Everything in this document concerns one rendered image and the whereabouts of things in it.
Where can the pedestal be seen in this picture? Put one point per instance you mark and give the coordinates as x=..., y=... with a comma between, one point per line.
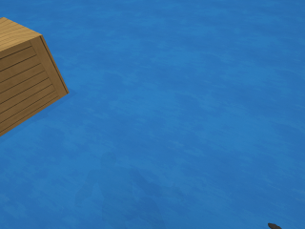
x=30, y=80

